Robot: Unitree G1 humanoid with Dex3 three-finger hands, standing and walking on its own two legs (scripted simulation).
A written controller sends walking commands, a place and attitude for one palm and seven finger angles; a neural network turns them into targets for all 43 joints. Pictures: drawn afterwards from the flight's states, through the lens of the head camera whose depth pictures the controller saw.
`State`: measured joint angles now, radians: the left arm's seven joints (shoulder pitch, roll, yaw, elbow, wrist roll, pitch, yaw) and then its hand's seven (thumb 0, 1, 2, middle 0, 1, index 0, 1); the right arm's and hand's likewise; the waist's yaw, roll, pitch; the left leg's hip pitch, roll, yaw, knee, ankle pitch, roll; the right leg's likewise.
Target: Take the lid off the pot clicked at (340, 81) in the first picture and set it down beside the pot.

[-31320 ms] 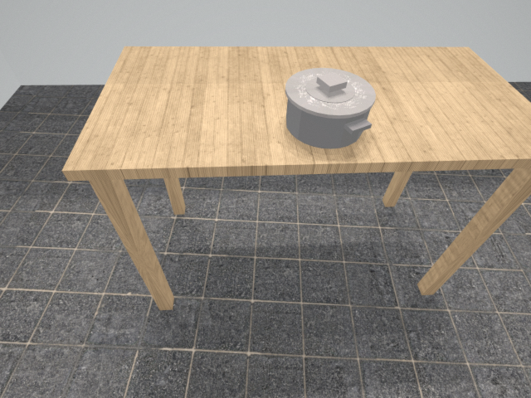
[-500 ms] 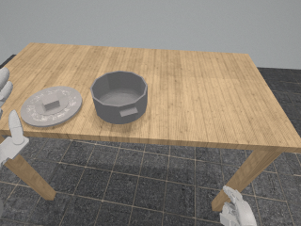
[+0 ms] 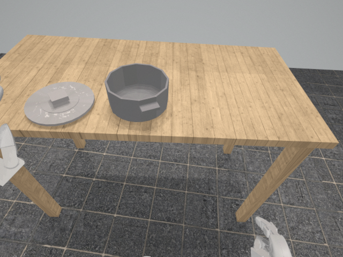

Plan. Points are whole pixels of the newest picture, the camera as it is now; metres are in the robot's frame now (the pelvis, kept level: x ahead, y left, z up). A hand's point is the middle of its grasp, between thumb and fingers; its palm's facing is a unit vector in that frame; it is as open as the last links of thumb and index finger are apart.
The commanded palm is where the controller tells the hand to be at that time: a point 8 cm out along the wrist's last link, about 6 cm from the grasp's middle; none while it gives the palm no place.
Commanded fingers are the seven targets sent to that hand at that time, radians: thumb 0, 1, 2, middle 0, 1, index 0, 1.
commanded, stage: step back with the hand held close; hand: left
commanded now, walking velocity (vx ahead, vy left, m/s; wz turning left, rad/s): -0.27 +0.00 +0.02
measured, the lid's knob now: (58, 96) +0.53 +0.38 +0.05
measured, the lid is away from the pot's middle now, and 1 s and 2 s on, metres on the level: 0.24 0.24 0.24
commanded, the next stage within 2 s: stop stepping back and stand still in 0.64 s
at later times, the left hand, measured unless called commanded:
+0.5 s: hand out of the picture +0.13 +0.24 +0.24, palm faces +0.32 -0.88 -0.35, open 7.4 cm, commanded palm +0.08 +0.31 +0.24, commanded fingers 0.00 0.90 0.90 -0.20 -0.30 -0.20 -0.30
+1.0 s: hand out of the picture -0.01 +0.34 +0.25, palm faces +0.44 -0.86 -0.26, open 7.4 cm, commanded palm -0.08 +0.37 +0.24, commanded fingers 0.00 0.90 0.90 -0.20 -0.30 -0.20 -0.30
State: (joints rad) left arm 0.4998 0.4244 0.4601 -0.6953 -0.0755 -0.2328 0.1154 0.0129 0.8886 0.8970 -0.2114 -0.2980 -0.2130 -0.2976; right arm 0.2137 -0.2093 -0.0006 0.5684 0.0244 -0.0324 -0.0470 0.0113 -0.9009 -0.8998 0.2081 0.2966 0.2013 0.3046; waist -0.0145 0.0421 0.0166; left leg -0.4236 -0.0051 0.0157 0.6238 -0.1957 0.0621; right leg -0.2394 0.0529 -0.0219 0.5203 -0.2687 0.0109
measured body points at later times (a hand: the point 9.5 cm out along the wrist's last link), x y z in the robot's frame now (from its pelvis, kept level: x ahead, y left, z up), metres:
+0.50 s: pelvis -0.07 +0.04 -0.01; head -0.08 +0.08 +0.44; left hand +0.11 +0.29 +0.26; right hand +0.09 -0.21 -0.07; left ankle +0.09 +0.06 -0.73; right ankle -0.14 -0.13 -0.73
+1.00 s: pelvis -0.22 +0.10 -0.01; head -0.23 +0.15 +0.44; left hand -0.03 +0.38 +0.26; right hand -0.08 -0.13 -0.07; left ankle -0.20 +0.24 -0.73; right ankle -0.21 -0.03 -0.68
